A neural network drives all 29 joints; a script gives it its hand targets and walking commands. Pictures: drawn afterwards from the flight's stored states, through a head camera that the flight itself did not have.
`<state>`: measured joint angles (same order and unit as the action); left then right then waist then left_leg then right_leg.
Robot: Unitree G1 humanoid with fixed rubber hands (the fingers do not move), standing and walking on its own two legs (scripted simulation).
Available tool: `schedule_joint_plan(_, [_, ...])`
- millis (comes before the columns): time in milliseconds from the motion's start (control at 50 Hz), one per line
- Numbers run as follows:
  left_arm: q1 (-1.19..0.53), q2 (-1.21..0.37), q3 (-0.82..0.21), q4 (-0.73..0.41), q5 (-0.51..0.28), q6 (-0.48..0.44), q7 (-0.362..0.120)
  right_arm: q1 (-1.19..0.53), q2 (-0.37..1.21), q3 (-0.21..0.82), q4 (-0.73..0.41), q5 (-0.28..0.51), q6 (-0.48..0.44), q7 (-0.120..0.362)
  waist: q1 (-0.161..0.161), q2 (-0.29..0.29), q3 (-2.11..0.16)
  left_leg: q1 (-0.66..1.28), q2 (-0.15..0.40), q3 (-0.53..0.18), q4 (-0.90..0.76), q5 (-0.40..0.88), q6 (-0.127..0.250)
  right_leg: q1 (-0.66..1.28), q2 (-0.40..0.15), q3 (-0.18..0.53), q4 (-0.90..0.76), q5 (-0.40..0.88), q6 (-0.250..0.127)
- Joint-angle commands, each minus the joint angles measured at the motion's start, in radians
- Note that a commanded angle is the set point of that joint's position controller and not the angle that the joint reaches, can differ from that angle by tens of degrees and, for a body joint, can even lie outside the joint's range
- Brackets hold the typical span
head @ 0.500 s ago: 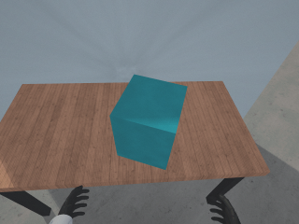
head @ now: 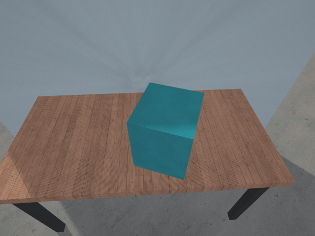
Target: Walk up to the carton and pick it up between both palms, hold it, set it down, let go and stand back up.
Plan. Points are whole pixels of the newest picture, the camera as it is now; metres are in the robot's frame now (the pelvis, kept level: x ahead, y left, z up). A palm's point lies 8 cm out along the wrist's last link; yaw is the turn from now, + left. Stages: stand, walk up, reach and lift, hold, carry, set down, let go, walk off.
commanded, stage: stand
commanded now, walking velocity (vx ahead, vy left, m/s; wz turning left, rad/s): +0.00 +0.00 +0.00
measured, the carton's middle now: (166, 131) +0.48 -0.02 -0.06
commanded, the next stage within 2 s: none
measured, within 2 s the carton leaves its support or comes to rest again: neither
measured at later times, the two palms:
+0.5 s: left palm out of the picture -0.02 +0.25 -0.12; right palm out of the picture +0.00 -0.24 -0.14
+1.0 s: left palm out of the picture -0.01 +0.23 -0.13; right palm out of the picture -0.01 -0.24 -0.14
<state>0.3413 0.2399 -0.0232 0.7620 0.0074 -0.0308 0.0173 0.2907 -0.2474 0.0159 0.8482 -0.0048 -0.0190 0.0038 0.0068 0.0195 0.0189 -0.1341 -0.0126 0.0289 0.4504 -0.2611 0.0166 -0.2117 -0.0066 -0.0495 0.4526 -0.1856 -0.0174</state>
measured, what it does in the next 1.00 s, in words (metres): stands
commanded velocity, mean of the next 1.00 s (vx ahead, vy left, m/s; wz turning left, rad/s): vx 0.00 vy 0.00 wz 0.00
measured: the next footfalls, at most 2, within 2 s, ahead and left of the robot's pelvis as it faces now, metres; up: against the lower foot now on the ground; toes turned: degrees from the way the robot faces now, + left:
none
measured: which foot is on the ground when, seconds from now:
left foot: down 0.00-1.00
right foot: down 0.00-1.00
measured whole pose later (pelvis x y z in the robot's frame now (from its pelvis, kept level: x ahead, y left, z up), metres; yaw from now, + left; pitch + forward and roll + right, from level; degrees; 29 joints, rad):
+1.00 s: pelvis -0.01 +0.00 +0.00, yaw -1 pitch -2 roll +1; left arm 0.37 0.19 -0.02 0.95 0.01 -0.02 0.03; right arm 0.36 -0.22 0.02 0.97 0.00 -0.01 -0.02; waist 0.00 0.01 0.02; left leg -0.19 -0.01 0.04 0.47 -0.25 0.01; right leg -0.28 -0.01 -0.04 0.48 -0.17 -0.02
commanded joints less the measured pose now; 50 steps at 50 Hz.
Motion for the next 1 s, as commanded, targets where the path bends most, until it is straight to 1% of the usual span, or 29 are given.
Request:
schedule_joint_plan(0, [0.024,0.149,0.032,-0.057,0.001,-0.017,0.009,0.011,-0.14,-0.028,-0.058,0.003,-0.019,-0.006,0.0,-0.014,0.047,-0.127,0.108,-0.137,-0.135,-0.02,0.009,0.02,-0.106,0.138,-0.095,0.015,0.001])
schedule_joint_plan(160, [0.055,0.139,0.028,-0.004,0.003,-0.011,0.011,0.039,-0.14,-0.024,-0.033,0.007,-0.014,-0.008,0.002,-0.009,0.079,-0.181,0.102,-0.145,-0.156,-0.124,0.007,-0.003,-0.1,0.145,-0.092,-0.07,0.006])
schedule_joint_plan(440, [0.098,0.124,0.027,0.07,0.003,-0.003,0.014,0.085,-0.133,-0.03,0.01,0.004,-0.004,-0.013,-0.002,-0.031,0.084,-0.201,0.094,-0.146,-0.147,-0.185,0.005,-0.052,-0.097,0.162,-0.099,-0.169,0.007])
schedule_joint_plan(500, [0.101,0.122,0.028,0.082,0.002,-0.002,0.015,0.094,-0.128,-0.03,0.019,0.004,-0.003,-0.014,-0.003,-0.041,0.086,-0.198,0.091,-0.142,-0.139,-0.179,0.004,-0.064,-0.098,0.167,-0.105,-0.183,0.007])
schedule_joint_plan(700, [0.106,0.112,0.03,0.118,0.001,0.001,0.018,0.118,-0.112,-0.029,0.052,0.003,-0.002,-0.019,-0.004,-0.041,0.086,-0.183,0.087,-0.131,-0.123,-0.139,0.003,-0.078,-0.101,0.177,-0.119,-0.186,0.004])
schedule_joint_plan(980, [0.096,0.09,0.027,0.156,-0.002,0.001,0.023,0.127,-0.091,-0.024,0.086,0.006,-0.004,-0.028,-0.002,-0.033,0.069,-0.157,0.096,-0.12,-0.121,-0.058,0.004,-0.045,-0.1,0.167,-0.114,-0.097,0.002])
